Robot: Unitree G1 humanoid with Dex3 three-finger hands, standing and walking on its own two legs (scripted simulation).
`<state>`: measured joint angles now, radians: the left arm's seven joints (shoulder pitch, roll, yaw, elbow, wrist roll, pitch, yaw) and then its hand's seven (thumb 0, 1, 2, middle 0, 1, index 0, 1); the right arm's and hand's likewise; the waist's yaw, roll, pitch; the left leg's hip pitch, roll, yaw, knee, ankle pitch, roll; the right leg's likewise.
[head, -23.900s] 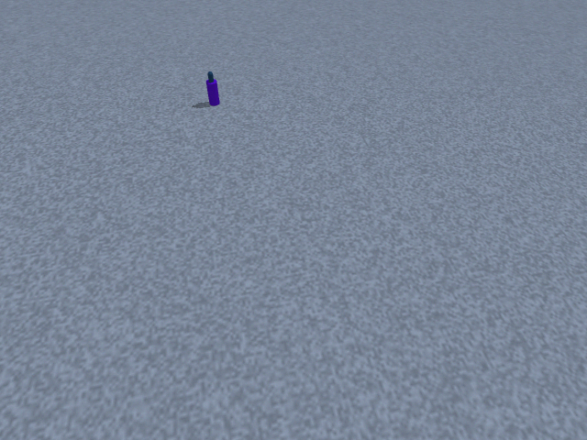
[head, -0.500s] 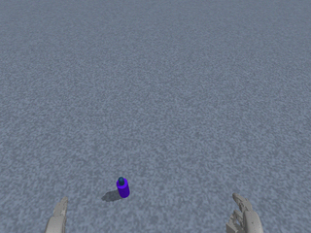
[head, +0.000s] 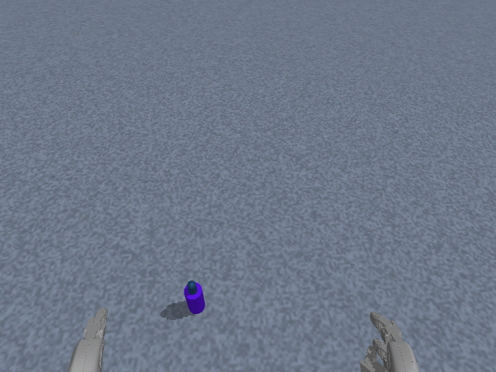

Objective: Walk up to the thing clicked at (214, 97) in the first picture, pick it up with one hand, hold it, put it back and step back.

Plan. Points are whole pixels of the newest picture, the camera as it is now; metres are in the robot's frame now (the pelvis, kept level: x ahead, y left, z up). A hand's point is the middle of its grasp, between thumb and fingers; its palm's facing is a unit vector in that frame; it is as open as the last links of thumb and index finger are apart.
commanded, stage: home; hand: left
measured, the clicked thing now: (194, 295) +0.51 +0.16 -0.62
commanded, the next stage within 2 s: stand in 1.00 s
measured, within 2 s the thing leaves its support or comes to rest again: neither
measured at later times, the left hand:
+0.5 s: hand out of the picture +0.17 +0.18 -0.06, palm faces +0.10 -0.96 -0.27, open 17.3 cm
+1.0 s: hand (128, 368) +0.17 +0.18 -0.06, palm faces +0.10 -0.96 -0.27, open 17.3 cm
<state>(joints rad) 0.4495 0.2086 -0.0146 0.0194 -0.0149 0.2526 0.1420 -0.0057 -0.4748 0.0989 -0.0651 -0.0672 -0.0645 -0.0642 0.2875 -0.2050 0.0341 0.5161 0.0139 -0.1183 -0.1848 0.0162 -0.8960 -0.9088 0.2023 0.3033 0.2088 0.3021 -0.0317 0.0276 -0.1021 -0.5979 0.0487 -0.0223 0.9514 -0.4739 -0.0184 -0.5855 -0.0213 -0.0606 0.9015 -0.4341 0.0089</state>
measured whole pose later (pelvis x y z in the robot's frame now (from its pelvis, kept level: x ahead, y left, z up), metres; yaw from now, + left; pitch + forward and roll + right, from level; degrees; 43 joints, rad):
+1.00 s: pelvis +0.00 +0.00 +0.00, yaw +0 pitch +7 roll -2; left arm 0.45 0.20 -0.01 0.02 -0.01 0.25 0.13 -0.01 -0.52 0.07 -0.06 -0.06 -0.06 -0.06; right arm 0.28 -0.20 0.03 0.53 0.01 -0.14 -0.19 0.02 -0.90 -0.91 0.20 0.30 0.21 0.30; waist -0.02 0.03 -0.10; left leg -0.59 0.05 -0.02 0.95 -0.48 -0.02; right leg -0.58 -0.02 -0.06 0.90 -0.44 0.01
